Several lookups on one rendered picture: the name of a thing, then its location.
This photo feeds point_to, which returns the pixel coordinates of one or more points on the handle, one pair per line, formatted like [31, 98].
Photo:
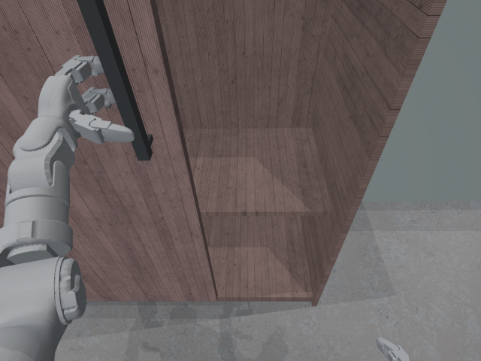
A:
[101, 32]

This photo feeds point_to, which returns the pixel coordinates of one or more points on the wardrobe door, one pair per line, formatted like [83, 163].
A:
[137, 228]

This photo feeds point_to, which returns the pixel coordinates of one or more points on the robot right hand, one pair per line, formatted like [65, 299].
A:
[391, 351]

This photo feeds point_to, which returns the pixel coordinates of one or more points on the robot left hand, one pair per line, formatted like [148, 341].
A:
[61, 99]

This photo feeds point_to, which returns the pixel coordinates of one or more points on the robot left upper arm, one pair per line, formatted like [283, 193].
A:
[37, 302]

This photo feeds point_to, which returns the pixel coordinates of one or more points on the left robot forearm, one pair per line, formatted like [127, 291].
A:
[38, 194]

